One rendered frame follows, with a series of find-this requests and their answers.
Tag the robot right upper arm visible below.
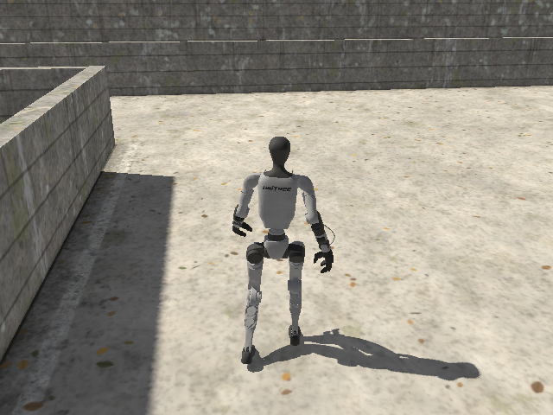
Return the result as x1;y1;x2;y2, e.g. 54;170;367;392
296;175;319;225

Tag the robot left hand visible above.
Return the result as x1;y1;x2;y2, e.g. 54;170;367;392
232;222;252;237

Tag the robot right hand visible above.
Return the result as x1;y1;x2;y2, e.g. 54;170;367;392
314;249;334;273

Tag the left robot forearm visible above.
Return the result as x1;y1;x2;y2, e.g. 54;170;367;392
232;205;245;228

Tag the right robot shin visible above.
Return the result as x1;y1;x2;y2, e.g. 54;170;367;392
289;279;302;334

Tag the right robot forearm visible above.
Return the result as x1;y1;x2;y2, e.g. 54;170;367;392
311;211;331;252

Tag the robot left upper arm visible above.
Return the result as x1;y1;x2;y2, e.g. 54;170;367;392
235;173;261;218

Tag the robot right foot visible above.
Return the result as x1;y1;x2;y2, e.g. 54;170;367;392
289;325;301;346

